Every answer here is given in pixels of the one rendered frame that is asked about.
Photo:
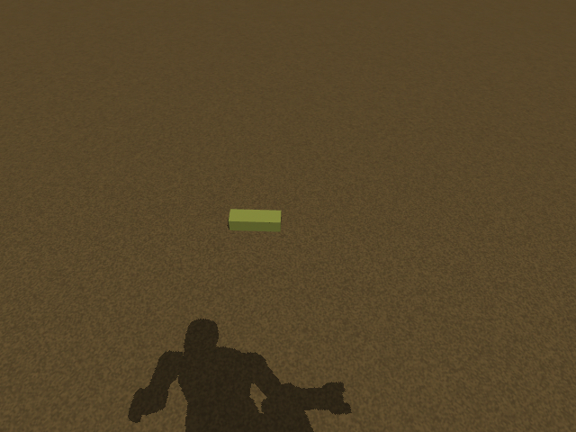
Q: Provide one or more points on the carton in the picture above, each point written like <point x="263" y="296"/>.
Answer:
<point x="255" y="220"/>

